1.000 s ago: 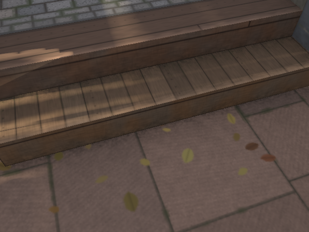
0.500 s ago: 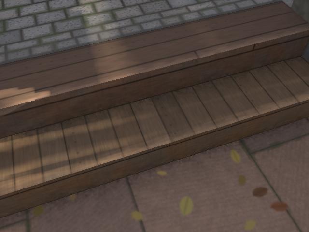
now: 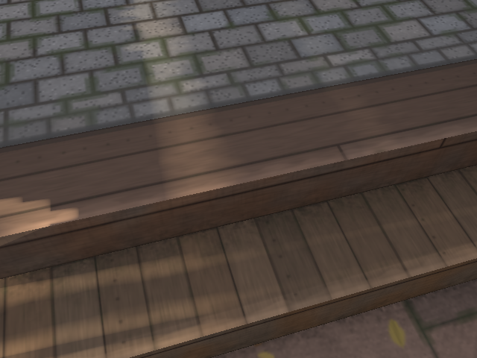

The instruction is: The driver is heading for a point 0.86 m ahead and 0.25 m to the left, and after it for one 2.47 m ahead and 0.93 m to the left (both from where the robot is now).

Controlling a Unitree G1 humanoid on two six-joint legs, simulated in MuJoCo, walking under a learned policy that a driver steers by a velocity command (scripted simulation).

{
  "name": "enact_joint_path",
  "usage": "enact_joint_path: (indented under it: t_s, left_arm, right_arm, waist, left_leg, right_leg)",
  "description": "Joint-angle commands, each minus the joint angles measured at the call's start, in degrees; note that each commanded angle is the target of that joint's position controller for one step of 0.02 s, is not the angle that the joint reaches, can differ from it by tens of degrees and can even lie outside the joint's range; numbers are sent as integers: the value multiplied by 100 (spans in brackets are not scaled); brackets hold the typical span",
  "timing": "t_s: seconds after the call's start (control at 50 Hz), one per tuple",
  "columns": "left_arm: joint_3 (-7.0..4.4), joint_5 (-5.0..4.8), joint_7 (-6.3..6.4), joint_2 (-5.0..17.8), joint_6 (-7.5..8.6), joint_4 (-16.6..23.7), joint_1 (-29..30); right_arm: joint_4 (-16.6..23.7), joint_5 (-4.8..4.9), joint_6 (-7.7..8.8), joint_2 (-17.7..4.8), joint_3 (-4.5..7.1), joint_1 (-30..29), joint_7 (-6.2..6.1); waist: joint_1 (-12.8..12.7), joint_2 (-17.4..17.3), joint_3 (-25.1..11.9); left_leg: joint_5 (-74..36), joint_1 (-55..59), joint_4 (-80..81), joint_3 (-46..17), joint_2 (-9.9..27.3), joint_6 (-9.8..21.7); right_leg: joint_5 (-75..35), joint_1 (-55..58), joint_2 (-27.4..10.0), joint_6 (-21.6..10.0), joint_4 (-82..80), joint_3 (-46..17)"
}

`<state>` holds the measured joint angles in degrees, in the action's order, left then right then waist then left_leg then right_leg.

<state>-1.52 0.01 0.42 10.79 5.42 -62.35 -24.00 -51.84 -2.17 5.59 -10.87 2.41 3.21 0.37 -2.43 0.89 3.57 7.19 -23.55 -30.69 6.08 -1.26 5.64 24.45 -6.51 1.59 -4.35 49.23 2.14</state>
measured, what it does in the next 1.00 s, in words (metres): climbs, turning left: right foot, then left foot 0.17 m higher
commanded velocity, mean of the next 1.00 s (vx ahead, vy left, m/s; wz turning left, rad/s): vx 0.50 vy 0.00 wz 0.27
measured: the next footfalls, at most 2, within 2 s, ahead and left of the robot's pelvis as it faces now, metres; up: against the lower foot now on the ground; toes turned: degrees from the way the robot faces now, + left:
right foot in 0.46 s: +0.32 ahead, -0.10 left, +0.00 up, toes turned -1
left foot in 1.00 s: +0.55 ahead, +0.18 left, +0.17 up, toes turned +24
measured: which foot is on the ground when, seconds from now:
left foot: down 0.00-0.46, up 0.48-0.98, down 1.00-1.00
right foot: up 0.00-0.44, down 0.46-1.00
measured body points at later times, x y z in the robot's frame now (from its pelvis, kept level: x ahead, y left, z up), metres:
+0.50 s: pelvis +0.22 -0.02 +0.00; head +0.23 -0.03 +0.45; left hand +0.35 +0.21 -0.12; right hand +0.20 -0.25 -0.15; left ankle +0.10 +0.07 -0.67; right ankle +0.28 -0.09 -0.73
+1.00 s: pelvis +0.42 +0.06 +0.03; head +0.47 +0.06 +0.48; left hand +0.25 +0.24 -0.10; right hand +0.73 +0.01 -0.03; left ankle +0.51 +0.17 -0.56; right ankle +0.29 -0.10 -0.70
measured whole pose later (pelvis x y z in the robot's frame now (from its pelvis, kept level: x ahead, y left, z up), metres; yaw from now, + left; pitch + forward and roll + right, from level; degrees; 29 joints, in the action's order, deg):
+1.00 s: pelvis +0.42 +0.06 +0.03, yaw +19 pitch +5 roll +2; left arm 0.1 -1.4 2.1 8.5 4.4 -62.0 -28.9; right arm -33.7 -1.0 -0.6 -4.8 -2.7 -6.2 -0.4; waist -1.9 0.0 0.1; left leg 29.4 -56.6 -78.3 9.7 -0.4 9.9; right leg 11.9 3.5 -7.7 0.7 15.1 17.5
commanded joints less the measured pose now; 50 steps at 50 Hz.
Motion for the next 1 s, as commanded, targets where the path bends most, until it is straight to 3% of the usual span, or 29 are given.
enact_joint_path:
  t_s: [0.02,0.04,0.08,0.16,0.26,0.32,0.36,0.38,0.42,0.44,0.46,0.48,0.5,0.52,0.56,0.64,0.66,0.7,0.76,0.82,0.84,0.86,0.88,0.9,0.92,0.94,0.96,0.98,1.0]
  left_arm:
    - [-121,80,-44,572,73,416,129]
    - [-103,107,-66,423,59,429,299]
    - [-105,238,-118,313,-72,416,268]
    - [-93,255,-187,241,-186,571,660]
    - [-19,165,-186,216,-211,1016,1951]
    - [19,122,-115,205,-189,1107,2235]
    - [17,78,-39,221,-175,1084,2150]
    - [16,94,8,192,-145,986,1771]
    - [-72,138,78,294,-16,667,770]
    - [-168,227,120,506,59,463,15]
    - [-304,364,156,1196,127,439,-539]
    - [-431,221,128,1538,0,390,-325]
    - [-358,113,63,1037,-59,549,78]
    - [-241,78,-6,556,-66,639,476]
    - [-123,73,13,219,-33,580,721]
    - [-86,221,37,225,108,284,85]
    - [-97,247,24,305,134,182,-300]
    - [-56,229,23,275,179,71,-518]
    - [36,259,9,249,239,-147,-883]
    - [76,235,-10,412,270,-163,-860]
    - [123,167,22,335,205,-231,-829]
    - [132,151,83,369,180,-214,-836]
    - [99,85,235,501,160,-251,-822]
    - [55,32,256,703,96,-75,-646]
    - [56,-55,307,701,-15,-5,-625]
    - [106,-199,322,724,-24,233,-507]
    - [-5,-197,317,1189,-29,374,-661]
    - [-176,-221,224,1659,-47,567,-406]
    - [-259,-249,56,1784,15,893,-187]
  right_arm:
    - [-253,169,-51,-838,251,1322,6]
    - [-267,164,-16,-579,175,1140,13]
    - [-461,161,53,-303,63,1296,-32]
    - [-640,173,153,-616,85,1714,-50]
    - [-691,151,133,-556,15,2106,-57]
    - [-711,121,134,-643,23,2260,-73]
    - [-688,50,105,-557,7,2280,-88]
    - [-696,48,107,-579,27,2293,-105]
    - [-636,144,95,-666,56,1993,-97]
    - [-567,263,111,-606,37,1872,-87]
    - [-311,322,115,-181,-61,1883,-112]
    - [-440,350,-11,-23,-35,2613,-162]
    - [-567,130,-128,-238,16,2531,-169]
    - [-536,49,-180,-227,60,2094,-118]
    - [-372,-17,-270,-166,134,1780,-41]
    - [10,12,-425,260,87,1267,-13]
    - [200,83,-498,458,23,886,-131]
    - [734,70,-553,523,-62,244,-279]
    - [1329,43,-565,638,-213,-650,-336]
    - [1857,7,-609,588,-300,-1099,-362]
    - [2138,8,-600,720,-420,-1330,-304]
    - [2280,3,-626,698,-439,-1443,-258]
    - [2436,-38,-663,729,-453,-1414,-199]
    - [2400,7,-710,646,-499,-1260,-112]
    - [2486,79,-715,835,-612,-1675,-71]
    - [2197,245,-666,668,-563,-1063,-84]
    - [1911,225,-650,389,-432,-141,-95]
    - [1704,154,-618,127,-314,933,-77]
    - [1607,59,-567,-296,-159,1416,-28]
  waist:
    - [472,-352,-748]
    - [310,-201,-347]
    - [88,-330,-235]
    - [10,-400,-287]
    - [289,-504,-46]
    - [368,-605,-132]
    - [357,-731,-198]
    - [251,-730,-372]
    - [-264,-365,-651]
    - [-571,-114,-951]
    - [-526,887,-1314]
    - [-49,1422,-1486]
    - [27,556,-1026]
    - [43,247,-448]
    - [347,321,128]
    - [360,78,-97]
    - [143,462,-183]
    - [219,312,12]
    - [128,102,311]
    - [250,-57,526]
    - [390,-115,570]
    - [333,-6,519]
    - [467,225,331]
    - [423,220,103]
    - [252,253,13]
    - [488,278,-530]
    - [795,722,-1372]
    - [1152,1489,-2264]
    - [1413,1533,-2872]
  left_leg:
    - [479,2632,1758,-2914,2082,1097]
    - [223,2036,2011,-2421,1815,864]
    - [-924,1553,2113,-1696,1464,633]
    - [-1970,1536,2135,-1113,1280,618]
    - [-1981,1541,2222,-804,1082,466]
    - [-2590,1865,1974,-734,1151,421]
    - [-2825,1976,1613,-914,1227,508]
    - [-3323,1907,1281,-959,1279,566]
    - [-3787,1795,-5,-931,1005,486]
    - [-3114,1192,-1187,-853,714,358]
    - [-119,109,-2960,-507,158,113]
    - [2216,-934,-4297,-472,-289,16]
    - [2058,-1281,-5093,-743,132,30]
    - [1695,-1660,-5588,-734,272,3]
    - [1098,-1951,-5826,-734,460,-74]
    - [541,-2787,-7163,-720,311,-93]
    - [1064,-3646,-8825,-467,94,6]
    - [1396,-4899,-9473,-950,251,117]
    - [1793,-6076,-10181,-965,168,205]
    - [2082,-6258,-9429,-833,290,178]
    - [1892,-5758,-8454,-586,458,158]
    - [1804,-5452,-8038,-323,446,96]
    - [1805,-5214,-7685,-490,668,131]
    - [2055,-4417,-6525,96,658,128]
    - [2280,-3442,-5461,488,580,244]
    - [2277,-1808,-4874,1089,51,355]
    - [2216,-961,-4706,1290,-425,436]
    - [2302,-375,-4088,837,-567,651]
    - [2105,711,-3028,-278,-589,828]
  right_leg:
    - [-431,-2791,-370,-152,2261,-476]
    - [-711,-2615,-567,-126,1889,-441]
    - [-901,-2187,-648,4,1550,-383]
    - [-1293,-2440,-669,186,1157,-135]
    - [-1985,-2509,-610,328,-428,125]
    - [-1997,-2187,-419,262,-1145,212]
    - [-1609,-1953,-329,189,-1239,240]
    - [-1499,-1501,-196,134,-1278,265]
    - [-1705,-435,19,34,-2254,315]
    - [-2092,613,-343,-12,-2609,53]
    - [-3463,1446,-2016,-208,-3032,-1709]
    - [-3504,1482,-2714,-987,-3206,-2740]
    - [-1575,799,-2602,-1178,-3365,-2602]
    - [-76,189,-2329,-1079,-3737,-2264]
    - [92,-616,-1841,-582,-4050,-1434]
    - [-1112,-752,-1783,-512,-3624,-584]
    - [-931,-391,-2033,-732,-3723,-879]
    - [44,-65,-2242,-609,-3866,-946]
    - [25,329,-2312,-402,-4042,-684]
    - [-47,175,-2073,-224,-4295,-69]
    - [-72,-310,-1752,-68,-4462,270]
    - [-485,-406,-1624,-152,-4622,409]
    - [-1111,-139,-1769,-245,-4780,390]
    - [-2145,-110,-1601,-395,-5116,874]
    - [-3534,-161,-1512,-489,-5337,1125]
    - [-8183,-200,-1532,-658,-4512,1506]
    - [-11196,418,-1752,-631,-3156,1402]
    - [-12178,1167,-1942,-512,-1605,1339]
    - [-11257,809,-1927,-338,-10,1172]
